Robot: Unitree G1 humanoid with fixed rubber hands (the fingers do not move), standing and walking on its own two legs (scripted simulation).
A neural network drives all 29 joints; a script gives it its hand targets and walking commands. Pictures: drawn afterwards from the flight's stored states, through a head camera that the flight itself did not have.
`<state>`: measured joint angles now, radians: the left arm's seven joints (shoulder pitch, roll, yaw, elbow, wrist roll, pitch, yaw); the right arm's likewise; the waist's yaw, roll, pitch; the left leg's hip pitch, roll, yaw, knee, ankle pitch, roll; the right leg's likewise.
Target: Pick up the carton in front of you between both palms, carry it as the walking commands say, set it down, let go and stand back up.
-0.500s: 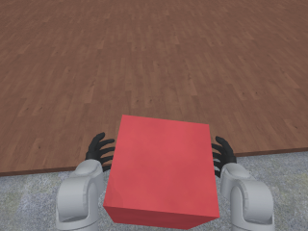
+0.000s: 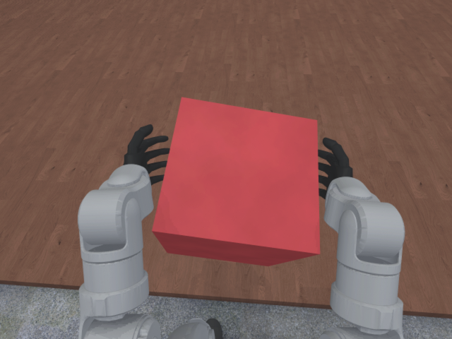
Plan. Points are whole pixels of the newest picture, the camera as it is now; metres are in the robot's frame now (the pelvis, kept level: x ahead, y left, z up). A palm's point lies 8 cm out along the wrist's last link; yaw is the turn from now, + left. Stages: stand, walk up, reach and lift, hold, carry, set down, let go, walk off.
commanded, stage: carry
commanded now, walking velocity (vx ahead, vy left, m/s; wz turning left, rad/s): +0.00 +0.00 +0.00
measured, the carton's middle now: (231, 195) +0.35 +0.03 +0.06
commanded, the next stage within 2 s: none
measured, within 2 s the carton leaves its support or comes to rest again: neither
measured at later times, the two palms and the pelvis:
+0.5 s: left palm (175, 90) +0.54 +0.15 +0.15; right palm (319, 101) +0.54 -0.14 +0.13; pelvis +0.18 +0.00 +0.01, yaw +0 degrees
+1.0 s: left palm (209, 68) +0.64 +0.09 +0.14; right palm (339, 79) +0.63 -0.20 +0.12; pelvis +0.30 -0.05 +0.02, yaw +2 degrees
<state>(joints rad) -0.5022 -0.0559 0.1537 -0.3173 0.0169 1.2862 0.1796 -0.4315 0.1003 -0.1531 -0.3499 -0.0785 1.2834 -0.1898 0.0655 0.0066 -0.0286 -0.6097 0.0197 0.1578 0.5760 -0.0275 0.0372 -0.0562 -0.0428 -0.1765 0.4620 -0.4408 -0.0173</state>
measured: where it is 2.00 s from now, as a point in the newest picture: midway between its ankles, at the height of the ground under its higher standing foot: (268, 282)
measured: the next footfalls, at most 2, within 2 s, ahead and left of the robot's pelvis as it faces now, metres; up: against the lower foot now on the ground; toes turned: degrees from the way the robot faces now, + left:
left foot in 0.04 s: +0.22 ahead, +0.08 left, +0.00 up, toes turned +7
right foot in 0.28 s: +0.14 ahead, -0.10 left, +0.02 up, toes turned -2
